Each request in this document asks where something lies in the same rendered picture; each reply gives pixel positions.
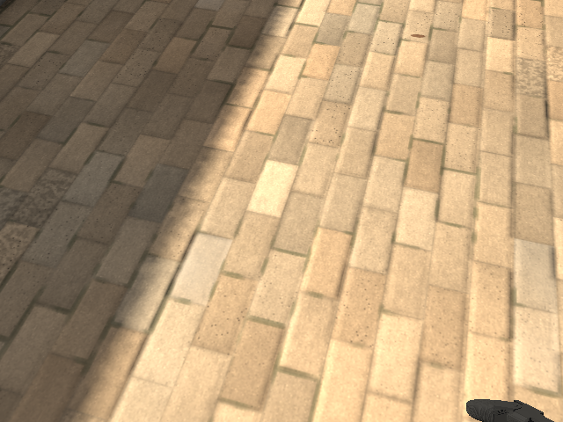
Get right robot hand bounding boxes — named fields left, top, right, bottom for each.
left=466, top=399, right=554, bottom=422

